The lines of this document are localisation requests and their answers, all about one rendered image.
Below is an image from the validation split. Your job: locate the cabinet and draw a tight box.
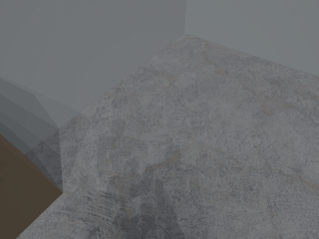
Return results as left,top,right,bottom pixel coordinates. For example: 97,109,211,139
0,134,63,239

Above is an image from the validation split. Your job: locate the robot left hand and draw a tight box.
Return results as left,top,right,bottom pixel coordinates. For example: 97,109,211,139
74,222,100,239

